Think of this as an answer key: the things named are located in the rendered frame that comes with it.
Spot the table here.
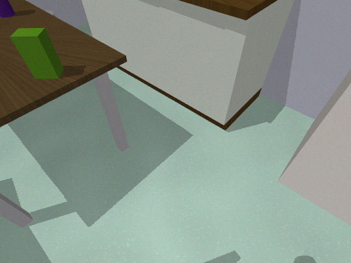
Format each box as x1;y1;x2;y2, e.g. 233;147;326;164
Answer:
0;0;129;228

